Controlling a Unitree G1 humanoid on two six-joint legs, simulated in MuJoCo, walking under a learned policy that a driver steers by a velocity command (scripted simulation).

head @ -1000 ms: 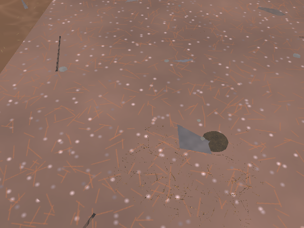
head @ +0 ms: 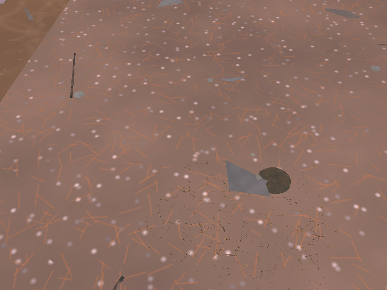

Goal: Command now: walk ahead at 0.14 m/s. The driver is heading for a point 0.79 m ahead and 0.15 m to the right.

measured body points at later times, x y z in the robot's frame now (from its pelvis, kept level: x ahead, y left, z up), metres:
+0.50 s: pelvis +0.15 -0.03 +0.01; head +0.18 -0.05 +0.45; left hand +0.04 +0.20 -0.13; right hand +0.35 -0.26 -0.11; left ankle +0.32 +0.12 -0.69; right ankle +0.01 -0.13 -0.74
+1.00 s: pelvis +0.44 +0.01 +0.01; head +0.45 +0.00 +0.46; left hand +0.61 +0.26 -0.10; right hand +0.42 -0.26 -0.13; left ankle +0.38 +0.10 -0.74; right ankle +0.62 -0.17 -0.67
